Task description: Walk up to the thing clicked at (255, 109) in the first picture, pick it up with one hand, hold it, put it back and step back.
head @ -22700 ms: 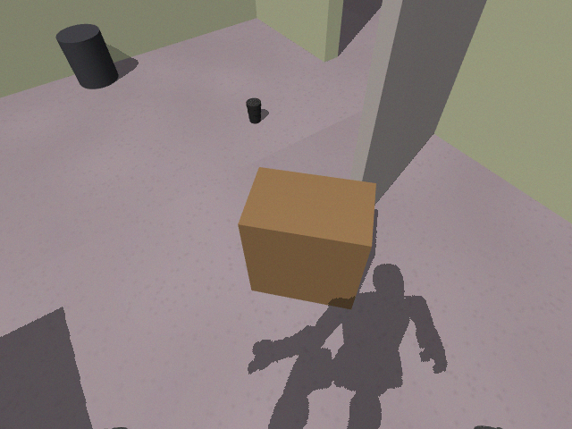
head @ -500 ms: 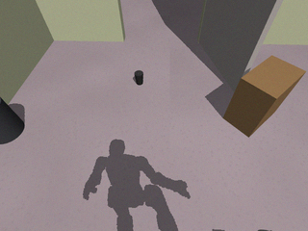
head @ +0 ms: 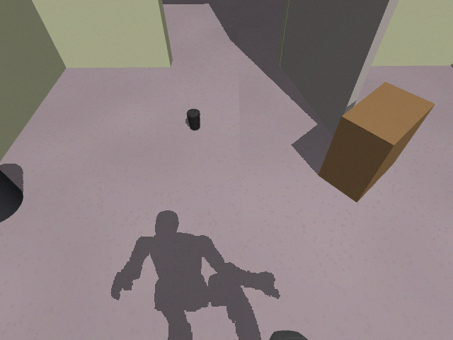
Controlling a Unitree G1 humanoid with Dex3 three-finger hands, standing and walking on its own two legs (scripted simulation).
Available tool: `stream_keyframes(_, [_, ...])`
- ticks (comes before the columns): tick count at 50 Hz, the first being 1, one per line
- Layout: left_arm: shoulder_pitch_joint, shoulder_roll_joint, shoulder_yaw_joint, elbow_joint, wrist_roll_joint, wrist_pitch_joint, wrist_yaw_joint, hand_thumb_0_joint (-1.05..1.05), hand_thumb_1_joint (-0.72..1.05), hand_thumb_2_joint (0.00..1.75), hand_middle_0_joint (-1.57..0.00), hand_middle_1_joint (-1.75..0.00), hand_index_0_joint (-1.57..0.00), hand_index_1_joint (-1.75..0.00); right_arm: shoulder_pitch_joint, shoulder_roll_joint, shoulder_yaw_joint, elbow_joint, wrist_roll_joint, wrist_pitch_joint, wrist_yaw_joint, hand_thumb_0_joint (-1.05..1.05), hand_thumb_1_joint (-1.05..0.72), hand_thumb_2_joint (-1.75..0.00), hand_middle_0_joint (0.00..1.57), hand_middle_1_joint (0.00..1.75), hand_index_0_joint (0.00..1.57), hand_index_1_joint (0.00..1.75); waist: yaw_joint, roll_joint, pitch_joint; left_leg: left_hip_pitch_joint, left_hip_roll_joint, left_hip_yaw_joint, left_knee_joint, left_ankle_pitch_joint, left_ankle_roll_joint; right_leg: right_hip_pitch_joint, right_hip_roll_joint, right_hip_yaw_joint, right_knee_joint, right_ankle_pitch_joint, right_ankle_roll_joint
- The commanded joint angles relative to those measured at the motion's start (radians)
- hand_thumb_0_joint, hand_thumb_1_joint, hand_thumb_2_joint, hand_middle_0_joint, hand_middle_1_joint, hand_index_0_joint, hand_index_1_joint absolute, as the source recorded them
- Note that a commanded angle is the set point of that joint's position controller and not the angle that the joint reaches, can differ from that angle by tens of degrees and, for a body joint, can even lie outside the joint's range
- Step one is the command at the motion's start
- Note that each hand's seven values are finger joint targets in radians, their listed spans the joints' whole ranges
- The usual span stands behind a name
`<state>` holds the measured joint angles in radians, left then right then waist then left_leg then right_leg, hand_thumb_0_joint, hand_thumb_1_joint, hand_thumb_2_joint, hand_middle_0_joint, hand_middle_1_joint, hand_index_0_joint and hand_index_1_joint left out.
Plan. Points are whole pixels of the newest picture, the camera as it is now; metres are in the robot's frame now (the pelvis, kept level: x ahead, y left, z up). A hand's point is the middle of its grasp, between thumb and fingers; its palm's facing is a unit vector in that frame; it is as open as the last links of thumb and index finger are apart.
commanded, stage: walk up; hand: left
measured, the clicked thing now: (194, 120) +1.43 +0.20 -0.72
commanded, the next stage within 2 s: none
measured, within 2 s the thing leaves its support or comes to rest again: neither
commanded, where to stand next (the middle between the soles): +1.10 +0.04 m, yaw +1 degrees
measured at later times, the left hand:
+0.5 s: hand (117, 312) +0.19 +0.24 -0.15, palm faces +0.06 -0.93 -0.36, open 7.4 cm
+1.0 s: hand (132, 179) +0.53 +0.27 -0.14, palm faces -0.02 -0.91 -0.40, open 7.4 cm
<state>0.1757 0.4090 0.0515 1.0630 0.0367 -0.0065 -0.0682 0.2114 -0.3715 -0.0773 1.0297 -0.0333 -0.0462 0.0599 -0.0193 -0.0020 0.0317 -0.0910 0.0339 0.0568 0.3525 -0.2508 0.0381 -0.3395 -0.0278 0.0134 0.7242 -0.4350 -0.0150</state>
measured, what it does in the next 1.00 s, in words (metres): walks ahead: right foot, then left foot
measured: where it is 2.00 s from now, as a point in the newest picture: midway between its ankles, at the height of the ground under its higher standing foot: (221, 199)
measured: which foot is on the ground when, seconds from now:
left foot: down 0.00-0.12, up 0.14-0.54, down 0.56-1.00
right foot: up 0.00-0.10, down 0.12-0.60, up 0.62-0.96, down 0.98-1.00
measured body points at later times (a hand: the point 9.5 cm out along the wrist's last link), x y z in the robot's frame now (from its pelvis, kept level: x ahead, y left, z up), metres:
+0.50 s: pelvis +0.19 -0.03 -0.01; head +0.20 -0.03 +0.44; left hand +0.19 +0.29 -0.13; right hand +0.28 -0.35 -0.12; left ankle +0.32 +0.12 -0.72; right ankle +0.10 -0.16 -0.75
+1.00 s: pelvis +0.45 -0.01 -0.03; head +0.46 -0.03 +0.42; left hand +0.53 +0.32 -0.12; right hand +0.49 -0.34 -0.14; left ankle +0.34 +0.12 -0.74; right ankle +0.56 -0.14 -0.75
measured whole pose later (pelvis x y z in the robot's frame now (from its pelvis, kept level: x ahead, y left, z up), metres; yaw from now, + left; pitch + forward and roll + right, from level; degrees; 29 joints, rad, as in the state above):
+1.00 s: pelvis +0.45 -0.01 -0.03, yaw +2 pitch -2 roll +1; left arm 0.24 0.43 0.07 0.90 0.02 -0.07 -0.08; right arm 0.35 -0.44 -0.06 0.86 -0.01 -0.05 0.06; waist -0.03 0.03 0.05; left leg -0.09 0.07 0.08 0.63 -0.48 0.00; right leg -0.41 -0.06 -0.06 0.58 -0.14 -0.02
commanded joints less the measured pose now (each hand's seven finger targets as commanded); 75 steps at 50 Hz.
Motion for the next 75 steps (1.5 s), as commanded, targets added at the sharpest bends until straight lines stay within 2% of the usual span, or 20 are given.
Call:
stream_keyframes(1, [-0.061,0.205,0.061,-0.124,-0.007,-0.048,-0.02,0.0,0.9,0.9,-0.2,-0.3,-0.2,-0.3,-0.083,-0.318,-0.088,-0.12,-0.006,-0.02,-0.008,0.0,-0.9,-0.9,0.2,0.3,0.2,0.3,0.016,0.208,0.035,-0.063,0.249,-0.22,-0.209,-0.378,0.155,-0.045,-0.051,-0.028,-0.066,0.044,0.011])
stream_keyframes(5, [0.253,0.246,0.1,-0.025,-0.005,-0.061,0.004,0.0,0.9,0.9,-0.2,-0.3,-0.2,-0.3,-0.154,-0.228,-0.062,-0.162,-0.018,-0.001,-0.007,0.0,-0.9,-0.9,0.2,0.3,0.2,0.3,0.176,-0.04,-0.054,-0.477,0.083,-0.011,0.249,-0.444,0.076,0.548,0.02,-0.104,-0.21,0.158,0.0])
stream_keyframes(7, [0.312,0.387,0.126,-0.073,0.013,-0.08,0.033,0.0,0.9,0.9,-0.2,-0.3,-0.2,-0.3,-0.118,-0.152,-0.027,-0.199,0.009,0.007,-0.008,0.0,-0.9,-0.9,0.2,0.3,0.2,0.3,0.2,-0.319,-0.014,-0.692,-0.121,-0.152,0.828,-0.374,0.002,0.4,-0.38,0.655,-0.664,-0.562,-0.098])
stream_keyframes(8, [0.131,0.405,0.112,-0.139,-0.003,-0.082,0.035,0.0,0.9,0.9,-0.2,-0.3,-0.2,-0.3,-0.098,-0.243,-0.05,-0.179,0.012,0.01,-0.013,0.0,-0.9,-0.9,0.2,0.3,0.2,0.3,0.107,-0.165,0.089,-0.631,-0.02,-0.26,0.837,-0.244,-0.003,0.209,-0.44,0.731,-0.719,-0.646,-0.155])
stream_keyframes(13, [0.024,0.26,0.078,-0.179,-0.023,-0.104,0.039,0.0,0.9,0.9,-0.2,-0.3,-0.2,-0.3,0.081,-0.257,-0.056,-0.078,0.022,0.009,0.014,0.0,-0.9,-0.9,0.2,0.3,0.2,0.3,0.01,-0.111,0.072,-0.453,0.038,-0.195,0.669,0.005,-0.038,0.153,-0.234,0.185,-0.62,-0.103,-0.131])
stream_keyframes(21, [0.088,0.287,0.101,-0.203,-0.019,-0.113,0.042,0.0,0.9,0.9,-0.2,-0.3,-0.2,-0.3,-0.079,-0.227,-0.047,-0.185,0.004,0.003,0.043,0.0,-0.9,-0.9,0.2,0.3,0.2,0.3,0.059,-0.075,0.111,-0.487,0.072,-0.114,0.346,0.092,-0.053,0.249,-0.229,0.025,-0.579,0.045,-0.164])
stream_keyframes(27, [0.108,0.28,0.08,-0.216,-0.029,-0.095,0.044,0.0,0.9,0.9,-0.2,-0.3,-0.2,-0.3,0.016,-0.223,-0.064,-0.182,-0.001,-0.016,0.031,0.0,-0.9,-0.9,0.2,0.3,0.2,0.3,-0.009,0.009,-0.013,-0.142,-0.013,0.053,0.13,0.098,0.021,0.284,-0.185,-0.108,-0.193,0.643,-0.13])
stream_keyframes(28, [0.134,0.237,0.062,-0.224,-0.032,-0.088,0.048,0.0,0.9,0.9,-0.2,-0.3,-0.2,-0.3,0.187,-0.272,-0.086,-0.136,-0.012,-0.023,0.017,0.0,-0.9,-0.9,0.2,0.3,0.2,0.3,-0.075,0.089,-0.118,0.104,-0.03,0.037,0.152,0.059,0.07,0.166,-0.127,-0.144,0.071,0.65,-0.097])
stream_keyframes(30, [0.169,0.191,0.051,-0.253,-0.059,-0.083,0.053,0.0,0.9,0.9,-0.2,-0.3,-0.2,-0.3,0.289,-0.424,-0.132,-0.172,0.012,-0.034,-0.003,0.0,-0.9,-0.9,0.2,0.3,0.2,0.3,-0.115,0.32,-0.253,0.398,0.376,-0.76,-0.061,-0.094,0.28,-0.31,0.112,-0.02,0.526,-0.103,-0.034])
stream_keyframes(35, [0.182,0.211,0.039,-0.198,-0.052,-0.075,0.034,0.0,0.9,0.9,-0.2,-0.3,-0.2,-0.3,0.074,-0.28,-0.062,-0.23,0.04,-0.044,-0.024,0.0,-0.9,-0.9,0.2,0.3,0.2,0.3,0.015,0.124,-0.013,-0.06,0.252,-0.224,-0.083,0.144,0.164,-0.177,-0.063,0.074,0.373,0.095,-0.02])
stream_keyframes(42, [0.048,0.179,0.049,-0.239,-0.025,-0.077,-0.01,0.0,0.9,0.9,-0.2,-0.3,-0.2,-0.3,0.073,-0.304,-0.065,-0.264,0.027,-0.063,-0.01,0.0,-0.9,-0.9,0.2,0.3,0.2,0.3,-0.011,0.151,0.041,-0.117,0.227,-0.109,-0.112,0.042,0.186,-0.118,-0.079,-0.04,-0.041,0.263,0.006])
stream_keyframes(48, [0.197,0.22,0.084,-0.178,-0.021,-0.088,0.002,0.0,0.9,0.9,-0.2,-0.3,-0.2,-0.3,0.029,-0.266,-0.042,-0.288,0.028,-0.045,-0.015,0.0,-0.9,-0.9,0.2,0.3,0.2,0.3,0.105,0.002,-0.05,-0.258,0.159,-0.033,0.233,0.072,0.1,0.294,-0.005,-0.089,-0.169,0.266,-0.027])
stream_keyframes(51, [0.307,0.38,0.111,-0.196,-0.034,-0.107,0.032,0.0,0.9,0.9,-0.2,-0.3,-0.2,-0.3,0.086,-0.257,-0.028,-0.285,0.028,-0.033,-0.024,0.0,-0.9,-0.9,0.2,0.3,0.2,0.3,0.136,-0.211,-0.084,-0.609,-0.033,-0.062,0.869,-0.295,0.009,0.445,-0.417,0.686,-0.491,-0.078,-0.24])
stream_keyframes(57, [0.132,0.268,0.074,-0.249,-0.034,-0.109,0.038,0.0,0.9,0.9,-0.2,-0.3,-0.2,-0.3,0.137,-0.244,-0.036,-0.201,0.031,-0.017,0.001,0.0,-0.9,-0.9,0.2,0.3,0.2,0.3,0.032,-0.17,0.019,-0.432,0.06,-0.09,0.625,-0.103,-0.014,0.13,-0.224,0.169,-0.473,0.172,-0.2])
stream_keyframes(63, [0.147,0.294,0.077,-0.274,-0.026,-0.111,0.032,0.0,0.9,0.9,-0.2,-0.3,-0.2,-0.3,0.02,-0.218,-0.046,-0.245,0.013,-0.028,0.021,0.0,-0.9,-0.9,0.2,0.3,0.2,0.3,0.059,-0.145,0.011,-0.341,0.048,-0.014,0.314,0.01,-0.03,0.1,-0.226,0.1,-0.444,0.065,-0.202])
stream_keyframes(67, [0.102,0.25,0.054,-0.287,-0.025,-0.097,0.029,0.0,0.9,0.9,-0.2,-0.3,-0.2,-0.3,0.171,-0.247,-0.067,-0.191,0.01,-0.048,0.007,0.0,-0.9,-0.9,0.2,0.3,0.2,0.3,-0.054,-0.015,-0.067,0.016,-0.012,0.042,0.192,0.056,-0.001,-0.034,-0.173,0.002,-0.171,0.226,-0.137])
stream_keyframes(68, [0.146,0.193,0.034,-0.29,-0.027,-0.096,0.03,0.0,0.9,0.9,-0.2,-0.3,-0.2,-0.3,0.273,-0.311,-0.087,-0.165,0.003,-0.054,-0.007,0.0,-0.9,-0.9,0.2,0.3,0.2,0.3,-0.095,0.175,-0.129,0.165,0.075,-0.118,0.095,-0.111,0.044,-0.134,-0.095,-0.069,0.128,0.264,-0.097])
stream_keyframes(69, [0.173,0.138,0.023,-0.3,-0.043,-0.091,0.031,0.0,0.9,0.9,-0.2,-0.3,-0.2,-0.3,0.294,-0.404,-0.107,-0.196,-0.002,-0.061,-0.016,0.0,-0.9,-0.9,0.2,0.3,0.2,0.3,-0.089,0.339,-0.114,0.236,0.355,-0.645,-0.1,-0.334,0.143,-0.385,0.071,-0.076,0.373,-0.043,-0.032])
stream_keyframes(70, [0.152,0.25,0.047,-0.272,-0.033,-0.08,0.05,0.0,0.9,0.9,-0.2,-0.3,-0.2,-0.3,0.247,-0.417,-0.108,-0.213,0.034,-0.057,-0.015,0.0,-0.9,-0.9,0.2,0.3,0.2,0.3,-0.074,0.185,-0.067,0.123,0.422,-0.721,-0.131,-0.406,0.236,-0.381,0.008,0.039,0.463,-0.102,-0.045])
stream_keyframes(75, [0.208,0.224,0.044,-0.2,-0.04,-0.075,0.032,0.0,0.9,0.9,-0.2,-0.3,-0.2,-0.3,0.123,-0.301,-0.056,-0.234,0.035,-0.064,-0.028,0.0,-0.9,-0.9,0.2,0.3,0.2,0.3,0.01,0.151,0.013,-0.053,0.265,-0.254,-0.078,0.114,0.165,-0.236,-0.078,0.049,0.302,0.095,-0.014])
